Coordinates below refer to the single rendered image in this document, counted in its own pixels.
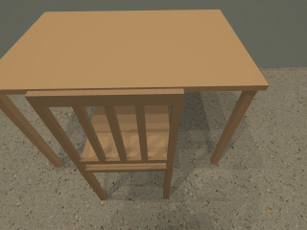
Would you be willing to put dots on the chair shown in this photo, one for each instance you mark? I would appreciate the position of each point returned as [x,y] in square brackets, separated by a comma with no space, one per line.
[129,131]

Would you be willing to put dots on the table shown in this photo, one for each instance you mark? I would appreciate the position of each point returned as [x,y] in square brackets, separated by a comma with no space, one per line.
[193,50]

